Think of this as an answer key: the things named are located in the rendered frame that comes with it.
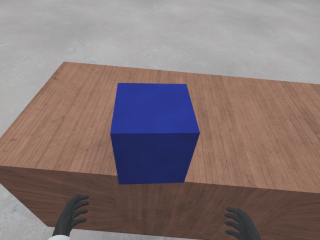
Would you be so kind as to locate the robot left hand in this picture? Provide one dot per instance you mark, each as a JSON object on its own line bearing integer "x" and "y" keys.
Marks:
{"x": 66, "y": 220}

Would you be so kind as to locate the robot right hand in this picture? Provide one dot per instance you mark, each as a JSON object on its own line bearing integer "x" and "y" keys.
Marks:
{"x": 246, "y": 227}

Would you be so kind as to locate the pedestal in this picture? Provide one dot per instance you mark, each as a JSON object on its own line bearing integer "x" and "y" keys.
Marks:
{"x": 258, "y": 150}

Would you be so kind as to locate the carton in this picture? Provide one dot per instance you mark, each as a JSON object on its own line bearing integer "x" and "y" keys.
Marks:
{"x": 154, "y": 133}

